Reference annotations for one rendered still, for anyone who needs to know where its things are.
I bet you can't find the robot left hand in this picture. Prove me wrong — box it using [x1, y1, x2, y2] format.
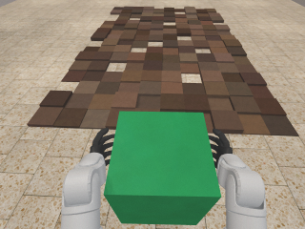
[90, 127, 115, 166]

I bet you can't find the left robot forearm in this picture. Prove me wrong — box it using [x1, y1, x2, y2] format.
[61, 153, 107, 229]

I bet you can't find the right robot forearm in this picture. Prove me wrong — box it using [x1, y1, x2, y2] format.
[216, 154, 267, 229]

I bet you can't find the robot right hand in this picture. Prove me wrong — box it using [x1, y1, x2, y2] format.
[208, 128, 233, 168]

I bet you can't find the carton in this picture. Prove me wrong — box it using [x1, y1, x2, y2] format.
[103, 111, 221, 225]

